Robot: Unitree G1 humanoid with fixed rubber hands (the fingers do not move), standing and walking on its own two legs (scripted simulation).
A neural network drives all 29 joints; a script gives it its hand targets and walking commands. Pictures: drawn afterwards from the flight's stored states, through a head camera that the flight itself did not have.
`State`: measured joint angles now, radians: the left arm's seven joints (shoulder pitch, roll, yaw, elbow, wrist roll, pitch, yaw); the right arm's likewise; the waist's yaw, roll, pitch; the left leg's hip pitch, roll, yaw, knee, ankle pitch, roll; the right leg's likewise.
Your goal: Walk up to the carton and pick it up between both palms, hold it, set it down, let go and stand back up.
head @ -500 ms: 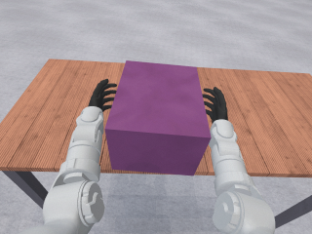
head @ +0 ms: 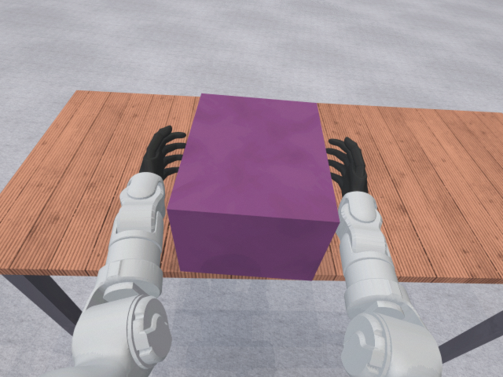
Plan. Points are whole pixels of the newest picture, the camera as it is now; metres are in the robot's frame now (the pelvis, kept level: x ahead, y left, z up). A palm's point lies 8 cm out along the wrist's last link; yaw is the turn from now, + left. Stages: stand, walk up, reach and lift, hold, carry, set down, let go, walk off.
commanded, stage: set down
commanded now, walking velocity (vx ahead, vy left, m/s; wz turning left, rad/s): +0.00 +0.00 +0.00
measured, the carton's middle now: (253, 181) +0.45 -0.01 +0.07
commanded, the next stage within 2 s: none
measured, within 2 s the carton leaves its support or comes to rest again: neither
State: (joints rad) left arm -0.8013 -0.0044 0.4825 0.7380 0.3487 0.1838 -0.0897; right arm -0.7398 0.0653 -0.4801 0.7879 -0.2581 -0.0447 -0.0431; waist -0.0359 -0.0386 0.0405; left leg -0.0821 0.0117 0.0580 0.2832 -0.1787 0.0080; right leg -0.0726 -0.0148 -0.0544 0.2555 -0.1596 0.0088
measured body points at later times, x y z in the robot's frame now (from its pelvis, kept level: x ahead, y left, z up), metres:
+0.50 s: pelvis +0.00 +0.00 +0.00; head +0.02 +0.02 +0.45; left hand +0.43 +0.16 +0.12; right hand +0.41 -0.17 +0.12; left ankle -0.02 +0.11 -0.75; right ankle -0.01 -0.12 -0.75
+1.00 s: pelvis -0.01 +0.00 +0.00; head +0.03 +0.02 +0.45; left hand +0.43 +0.16 +0.11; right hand +0.41 -0.17 +0.11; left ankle -0.02 +0.11 -0.75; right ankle -0.01 -0.12 -0.75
